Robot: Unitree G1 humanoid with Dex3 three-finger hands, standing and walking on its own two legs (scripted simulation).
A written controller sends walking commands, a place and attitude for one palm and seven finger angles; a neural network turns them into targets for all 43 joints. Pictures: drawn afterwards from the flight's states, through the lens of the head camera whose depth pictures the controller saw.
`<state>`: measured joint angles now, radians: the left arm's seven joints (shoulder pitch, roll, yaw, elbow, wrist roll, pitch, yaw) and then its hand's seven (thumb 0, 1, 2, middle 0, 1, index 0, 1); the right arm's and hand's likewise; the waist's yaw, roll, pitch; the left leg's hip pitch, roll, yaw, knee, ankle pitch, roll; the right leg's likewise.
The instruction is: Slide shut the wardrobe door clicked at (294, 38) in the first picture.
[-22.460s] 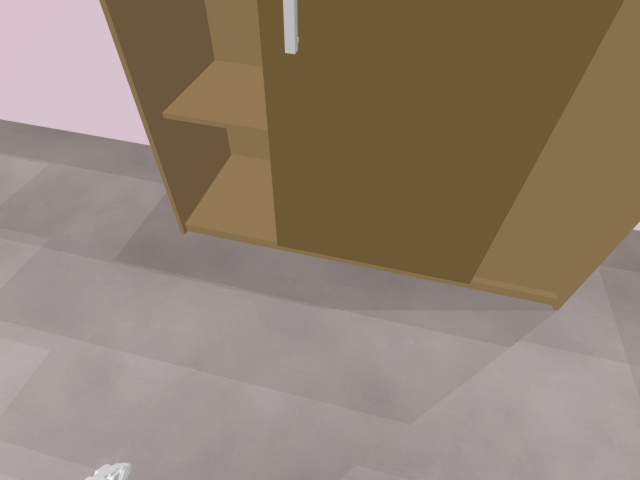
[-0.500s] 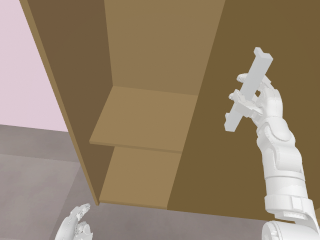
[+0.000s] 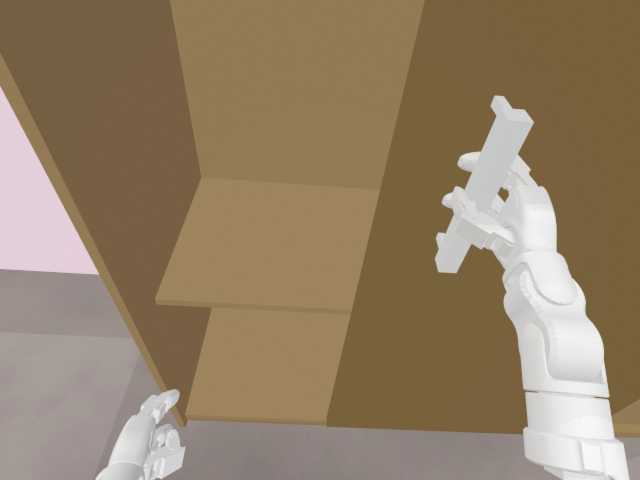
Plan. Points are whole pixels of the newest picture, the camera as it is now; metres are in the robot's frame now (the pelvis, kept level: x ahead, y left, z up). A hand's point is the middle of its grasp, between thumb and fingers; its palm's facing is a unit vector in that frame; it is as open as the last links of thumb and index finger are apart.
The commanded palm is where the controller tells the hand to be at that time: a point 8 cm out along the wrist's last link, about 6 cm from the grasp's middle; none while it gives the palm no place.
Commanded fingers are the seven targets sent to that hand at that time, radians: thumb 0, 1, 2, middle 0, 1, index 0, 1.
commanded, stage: tug the door sideways, standing still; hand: right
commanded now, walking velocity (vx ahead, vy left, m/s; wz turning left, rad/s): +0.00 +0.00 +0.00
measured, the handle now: (470, 192) +0.41 -0.15 +0.19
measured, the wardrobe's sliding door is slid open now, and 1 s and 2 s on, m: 0.42 0.41 0.21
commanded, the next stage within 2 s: step sideways, sliding the door along in 0.26 s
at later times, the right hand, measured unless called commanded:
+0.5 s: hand (464, 220) +0.36 -0.13 +0.19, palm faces +0.04 +0.99 -0.17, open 6.5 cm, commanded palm +0.35 -0.16 +0.20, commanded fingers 0.00 -0.90 -0.90 0.45 1.40 0.45 1.40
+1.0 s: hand (449, 216) +0.37 -0.12 +0.19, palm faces +0.20 +0.98 -0.09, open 6.5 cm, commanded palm +0.35 -0.10 +0.19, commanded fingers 0.00 -0.90 -0.90 0.45 1.40 0.45 1.40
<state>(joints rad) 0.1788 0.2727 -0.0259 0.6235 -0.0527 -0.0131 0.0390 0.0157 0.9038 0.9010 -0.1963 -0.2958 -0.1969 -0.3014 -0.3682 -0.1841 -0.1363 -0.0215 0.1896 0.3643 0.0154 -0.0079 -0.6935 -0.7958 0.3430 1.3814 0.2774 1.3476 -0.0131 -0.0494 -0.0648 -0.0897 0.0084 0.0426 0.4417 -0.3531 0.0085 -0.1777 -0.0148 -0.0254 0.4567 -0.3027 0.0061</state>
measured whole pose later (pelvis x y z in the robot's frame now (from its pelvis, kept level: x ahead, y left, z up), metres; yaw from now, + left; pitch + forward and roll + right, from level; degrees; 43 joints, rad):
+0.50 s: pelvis -0.03 -0.01 +0.00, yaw -1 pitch +0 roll +0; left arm 0.11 0.19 -0.05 0.63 -0.01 -0.01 0.03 0.01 0.90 0.90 -0.20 -0.30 -0.20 -0.30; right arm -0.56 -0.21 0.00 0.22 0.11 0.10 -0.06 -0.07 -0.64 -0.80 0.39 1.39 0.23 1.37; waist -0.06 -0.06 0.04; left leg -0.21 0.01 0.00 0.61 -0.36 -0.02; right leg -0.25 0.00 -0.02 0.54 -0.30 -0.02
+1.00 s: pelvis -0.06 +0.05 +0.00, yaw -3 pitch -4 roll +1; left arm 0.16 0.23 0.05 0.66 -0.04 0.03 0.01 0.02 0.91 0.90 -0.19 -0.30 -0.19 -0.30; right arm -0.71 -0.23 -0.09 0.34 0.08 -0.05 -0.12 -0.05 -0.73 -0.83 0.45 1.41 0.16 1.33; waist -0.04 -0.04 0.24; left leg -0.48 -0.01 -0.01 1.03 -0.42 0.02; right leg -0.18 -0.06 0.01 0.56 -0.29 0.02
